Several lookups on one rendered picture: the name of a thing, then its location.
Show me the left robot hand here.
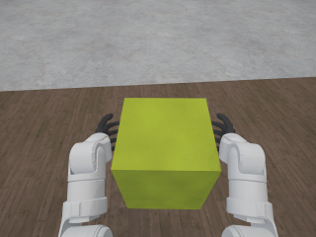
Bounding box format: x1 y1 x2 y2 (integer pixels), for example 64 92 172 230
95 114 120 151

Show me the right robot forearm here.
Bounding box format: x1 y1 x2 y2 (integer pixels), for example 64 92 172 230
218 132 278 237

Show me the left robot forearm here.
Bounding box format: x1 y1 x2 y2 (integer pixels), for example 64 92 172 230
58 132 113 237

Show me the carton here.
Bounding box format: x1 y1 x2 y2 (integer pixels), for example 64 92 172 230
111 98 222 209

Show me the robot right upper arm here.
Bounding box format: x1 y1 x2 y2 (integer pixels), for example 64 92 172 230
221 224 275 237

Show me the robot left upper arm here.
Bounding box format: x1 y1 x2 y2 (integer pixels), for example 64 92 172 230
61 224 113 237

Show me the right robot hand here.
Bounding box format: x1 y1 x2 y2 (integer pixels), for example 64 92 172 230
211 113 236 152

